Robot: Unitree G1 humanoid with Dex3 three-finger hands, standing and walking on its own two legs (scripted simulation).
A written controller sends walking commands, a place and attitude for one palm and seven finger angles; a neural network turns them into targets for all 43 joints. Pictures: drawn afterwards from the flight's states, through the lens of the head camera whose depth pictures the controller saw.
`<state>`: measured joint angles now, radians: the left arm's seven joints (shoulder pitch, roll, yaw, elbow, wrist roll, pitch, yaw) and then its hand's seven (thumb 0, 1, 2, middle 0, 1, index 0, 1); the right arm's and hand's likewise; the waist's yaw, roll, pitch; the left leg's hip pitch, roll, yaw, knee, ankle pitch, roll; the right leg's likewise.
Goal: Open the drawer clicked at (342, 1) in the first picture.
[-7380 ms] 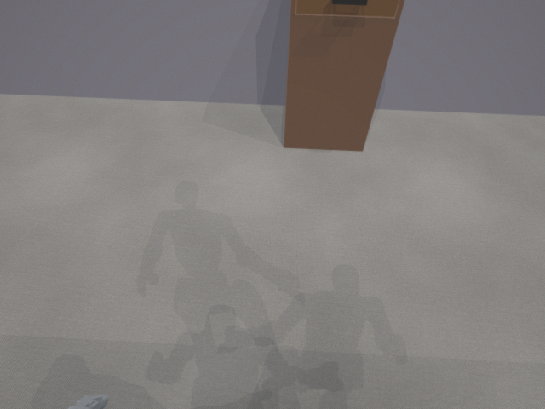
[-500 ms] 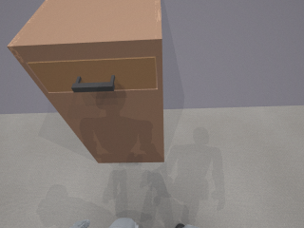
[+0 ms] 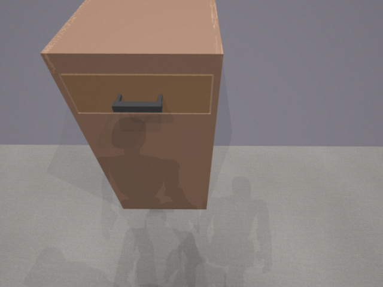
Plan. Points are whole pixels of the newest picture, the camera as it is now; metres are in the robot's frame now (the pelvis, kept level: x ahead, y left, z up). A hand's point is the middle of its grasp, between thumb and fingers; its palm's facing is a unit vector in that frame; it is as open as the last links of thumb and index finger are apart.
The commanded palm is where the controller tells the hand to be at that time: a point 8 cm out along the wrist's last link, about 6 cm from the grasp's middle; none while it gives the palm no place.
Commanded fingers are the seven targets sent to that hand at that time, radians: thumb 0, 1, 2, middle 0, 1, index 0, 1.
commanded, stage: come to a stop and stand still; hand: left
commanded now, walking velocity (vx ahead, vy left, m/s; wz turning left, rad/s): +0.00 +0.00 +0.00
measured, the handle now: (138, 102) +0.58 +0.20 +0.04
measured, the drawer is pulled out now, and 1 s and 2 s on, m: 0.00 0.00 0.00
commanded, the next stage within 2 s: look again from close up in 0.42 s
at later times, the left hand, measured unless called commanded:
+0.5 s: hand out of the picture -0.02 +0.15 -0.17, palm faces +0.03 -0.98 -0.19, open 7.3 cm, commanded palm none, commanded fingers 0.00 0.90 0.90 -0.20 -0.30 -0.20 -0.30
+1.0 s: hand out of the picture +0.05 +0.24 -0.17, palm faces +0.04 -0.97 -0.25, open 7.3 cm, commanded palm none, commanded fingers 0.00 0.90 0.90 -0.20 -0.30 -0.20 -0.30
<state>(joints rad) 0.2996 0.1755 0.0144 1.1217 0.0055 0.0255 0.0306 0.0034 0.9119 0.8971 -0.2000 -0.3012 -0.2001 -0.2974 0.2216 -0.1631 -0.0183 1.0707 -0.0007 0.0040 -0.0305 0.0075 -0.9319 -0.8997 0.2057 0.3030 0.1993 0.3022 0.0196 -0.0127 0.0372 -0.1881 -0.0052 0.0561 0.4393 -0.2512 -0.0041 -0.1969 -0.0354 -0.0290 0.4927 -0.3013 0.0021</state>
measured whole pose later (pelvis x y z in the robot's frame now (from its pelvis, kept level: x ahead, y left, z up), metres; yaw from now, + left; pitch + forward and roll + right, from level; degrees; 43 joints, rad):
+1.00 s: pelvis -0.01 +0.03 +0.00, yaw +0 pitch -2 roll -1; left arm 0.24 0.24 0.00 0.98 0.01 0.01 0.03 0.00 0.91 0.90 -0.20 -0.30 -0.20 -0.30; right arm 0.19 -0.22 0.00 0.98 -0.02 -0.01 -0.02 0.01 -0.91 -0.90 0.20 0.30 0.20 0.30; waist 0.00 -0.02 -0.02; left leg -0.21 0.00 0.05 0.52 -0.28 0.03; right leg -0.17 -0.03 -0.03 0.49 -0.28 0.03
